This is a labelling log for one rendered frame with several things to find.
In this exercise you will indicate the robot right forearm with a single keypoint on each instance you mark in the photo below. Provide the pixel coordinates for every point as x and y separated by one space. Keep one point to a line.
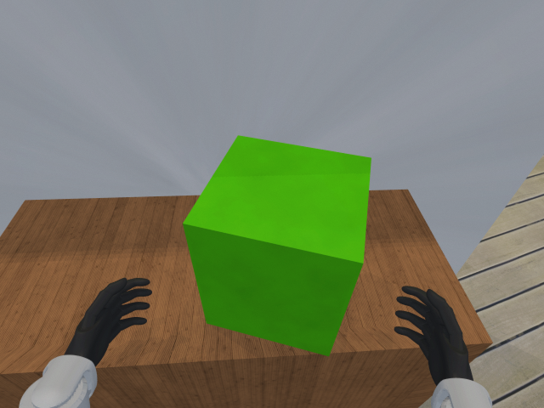
460 393

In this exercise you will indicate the carton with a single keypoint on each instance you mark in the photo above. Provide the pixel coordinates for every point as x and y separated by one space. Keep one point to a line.
277 241

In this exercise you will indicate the robot left forearm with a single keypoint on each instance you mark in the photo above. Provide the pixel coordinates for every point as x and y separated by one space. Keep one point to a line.
68 381

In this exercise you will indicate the right robot hand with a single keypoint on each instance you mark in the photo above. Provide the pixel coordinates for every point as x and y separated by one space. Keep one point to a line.
442 342

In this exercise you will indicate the pedestal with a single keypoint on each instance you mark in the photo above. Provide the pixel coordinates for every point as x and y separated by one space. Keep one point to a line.
57 255

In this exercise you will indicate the left robot hand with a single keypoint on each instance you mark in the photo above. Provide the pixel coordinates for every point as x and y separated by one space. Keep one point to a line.
101 322

